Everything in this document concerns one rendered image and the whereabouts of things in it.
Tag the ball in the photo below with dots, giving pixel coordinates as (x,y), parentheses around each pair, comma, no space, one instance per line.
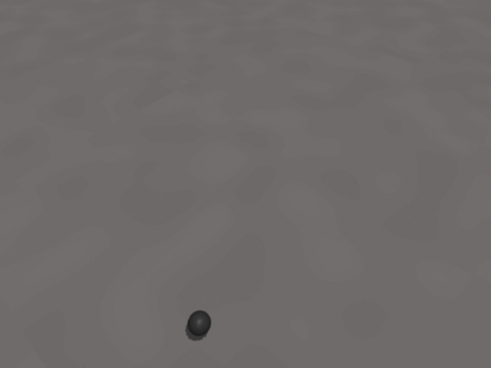
(199,323)

